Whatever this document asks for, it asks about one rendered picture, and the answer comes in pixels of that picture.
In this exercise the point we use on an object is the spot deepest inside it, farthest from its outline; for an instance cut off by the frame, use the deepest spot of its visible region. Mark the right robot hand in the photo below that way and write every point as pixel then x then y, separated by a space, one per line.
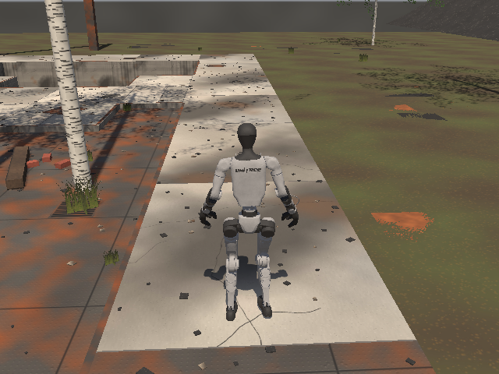
pixel 288 216

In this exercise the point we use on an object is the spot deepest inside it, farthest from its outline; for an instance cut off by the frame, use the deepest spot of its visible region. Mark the left robot thigh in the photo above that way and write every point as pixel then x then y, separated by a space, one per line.
pixel 231 236

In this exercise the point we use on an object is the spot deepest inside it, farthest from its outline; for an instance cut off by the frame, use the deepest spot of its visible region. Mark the left robot hand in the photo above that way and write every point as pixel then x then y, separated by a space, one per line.
pixel 204 215

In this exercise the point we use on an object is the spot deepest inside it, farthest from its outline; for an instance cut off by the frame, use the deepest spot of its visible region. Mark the left robot shin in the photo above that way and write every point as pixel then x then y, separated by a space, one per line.
pixel 230 283

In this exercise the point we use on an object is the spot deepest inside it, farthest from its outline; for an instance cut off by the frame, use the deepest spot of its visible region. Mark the left robot forearm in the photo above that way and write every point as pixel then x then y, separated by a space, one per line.
pixel 208 204

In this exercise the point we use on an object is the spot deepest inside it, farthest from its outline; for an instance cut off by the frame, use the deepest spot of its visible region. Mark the right robot forearm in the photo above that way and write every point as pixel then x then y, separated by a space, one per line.
pixel 288 203

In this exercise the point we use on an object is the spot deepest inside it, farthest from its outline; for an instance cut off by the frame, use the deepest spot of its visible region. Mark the robot left upper arm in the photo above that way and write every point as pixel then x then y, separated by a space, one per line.
pixel 219 177

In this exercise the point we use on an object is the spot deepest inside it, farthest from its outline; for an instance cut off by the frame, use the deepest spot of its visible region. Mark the robot right upper arm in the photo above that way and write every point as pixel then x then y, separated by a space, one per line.
pixel 273 164

